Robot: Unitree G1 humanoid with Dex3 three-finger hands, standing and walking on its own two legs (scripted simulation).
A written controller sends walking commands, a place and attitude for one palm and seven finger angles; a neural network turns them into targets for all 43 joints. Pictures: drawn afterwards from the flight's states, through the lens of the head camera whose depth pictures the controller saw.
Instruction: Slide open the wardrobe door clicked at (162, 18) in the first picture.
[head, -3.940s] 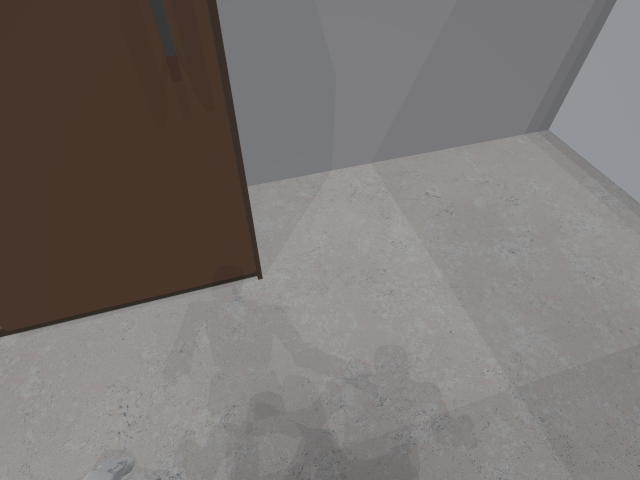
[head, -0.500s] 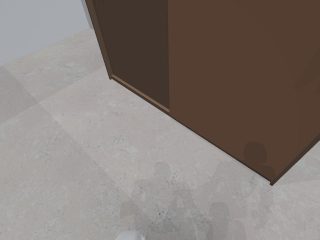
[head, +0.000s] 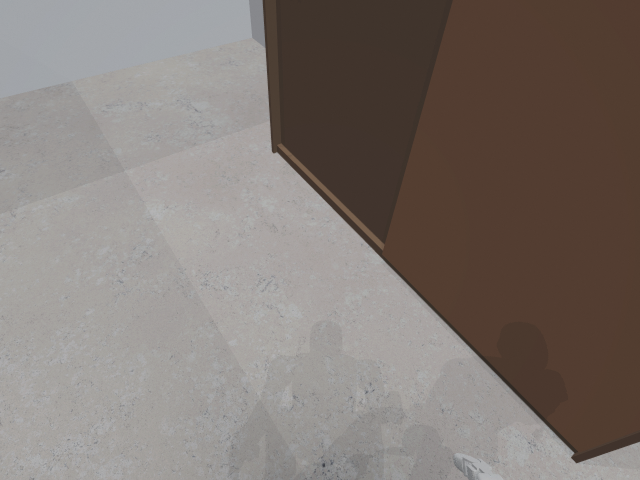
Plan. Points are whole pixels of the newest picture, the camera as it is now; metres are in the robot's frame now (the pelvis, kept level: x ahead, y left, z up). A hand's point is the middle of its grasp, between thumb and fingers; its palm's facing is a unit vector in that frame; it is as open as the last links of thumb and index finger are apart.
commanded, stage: turn to face it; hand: right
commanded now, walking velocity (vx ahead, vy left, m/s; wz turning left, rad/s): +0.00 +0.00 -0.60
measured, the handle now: out of the picture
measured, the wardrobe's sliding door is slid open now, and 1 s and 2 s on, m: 0.00 0.00 0.00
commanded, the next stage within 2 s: take the last steps up to it in 1.16 s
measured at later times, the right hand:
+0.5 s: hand out of the picture +0.00 -0.29 -0.17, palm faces +0.32 +0.92 -0.24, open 7.4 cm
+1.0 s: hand out of the picture -0.05 -0.21 -0.14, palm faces +0.54 +0.80 -0.27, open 7.4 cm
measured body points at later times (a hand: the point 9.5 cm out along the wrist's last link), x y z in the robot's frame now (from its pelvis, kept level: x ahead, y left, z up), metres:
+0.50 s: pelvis +0.00 -0.06 +0.01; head +0.02 -0.10 +0.46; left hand +0.12 +0.18 -0.11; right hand -0.01 -0.34 -0.15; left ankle +0.02 +0.14 -0.64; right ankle +0.01 -0.11 -0.73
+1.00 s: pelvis -0.02 +0.01 +0.01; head +0.02 +0.01 +0.45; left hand +0.17 +0.21 -0.15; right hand -0.08 -0.25 -0.12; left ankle +0.03 +0.13 -0.73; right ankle -0.07 -0.10 -0.65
